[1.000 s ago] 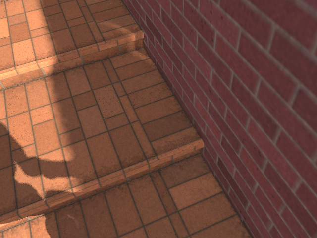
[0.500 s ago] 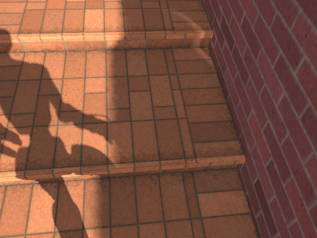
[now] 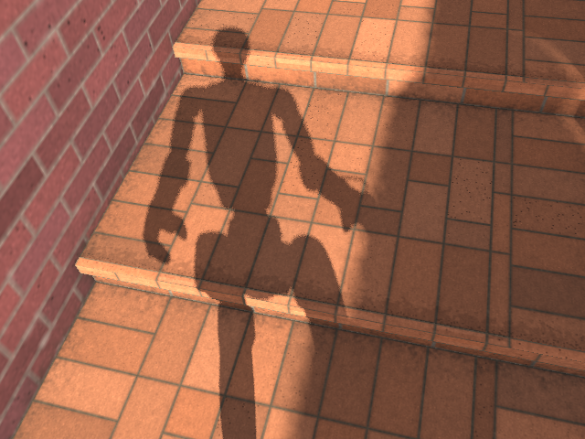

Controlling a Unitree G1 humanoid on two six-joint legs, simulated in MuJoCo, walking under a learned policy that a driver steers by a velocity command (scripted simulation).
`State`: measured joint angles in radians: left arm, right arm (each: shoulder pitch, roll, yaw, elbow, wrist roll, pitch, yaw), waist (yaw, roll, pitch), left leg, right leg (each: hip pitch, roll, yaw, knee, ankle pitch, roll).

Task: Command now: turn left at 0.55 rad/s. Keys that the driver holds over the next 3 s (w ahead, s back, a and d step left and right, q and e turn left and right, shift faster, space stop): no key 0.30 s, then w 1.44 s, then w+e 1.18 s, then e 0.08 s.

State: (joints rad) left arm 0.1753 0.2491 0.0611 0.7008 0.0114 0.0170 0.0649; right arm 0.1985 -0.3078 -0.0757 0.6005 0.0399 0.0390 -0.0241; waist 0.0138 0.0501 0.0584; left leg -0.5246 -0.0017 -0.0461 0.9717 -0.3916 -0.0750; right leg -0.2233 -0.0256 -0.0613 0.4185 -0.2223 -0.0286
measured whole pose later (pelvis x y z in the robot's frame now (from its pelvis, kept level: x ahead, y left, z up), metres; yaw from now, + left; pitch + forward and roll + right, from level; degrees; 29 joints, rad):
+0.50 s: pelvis +0.07 +0.06 +0.01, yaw +6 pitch +1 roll -1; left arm 0.22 0.30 0.07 0.76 -0.01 -0.02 0.01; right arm 0.26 -0.22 -0.02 0.64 0.01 -0.05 0.00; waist 0.00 -0.03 0.00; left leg -0.17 -0.03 0.00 0.32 -0.17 0.06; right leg -0.48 -0.07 0.01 0.97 -0.30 0.02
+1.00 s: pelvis +0.25 +0.01 +0.01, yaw +6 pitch +1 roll +1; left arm 0.46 0.22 0.01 0.88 0.01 -0.10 0.00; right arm 0.17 -0.28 -0.06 0.64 0.03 -0.08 0.02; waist 0.08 0.05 0.00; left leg -0.67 0.08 0.00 0.95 -0.07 0.02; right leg -0.02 0.02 -0.01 0.25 -0.24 -0.05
